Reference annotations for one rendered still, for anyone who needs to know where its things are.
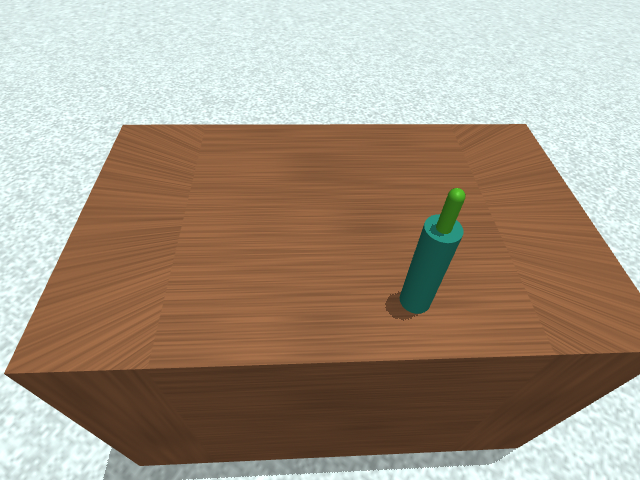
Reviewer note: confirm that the bottle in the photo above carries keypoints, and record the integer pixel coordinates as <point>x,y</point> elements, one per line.
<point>439,239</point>

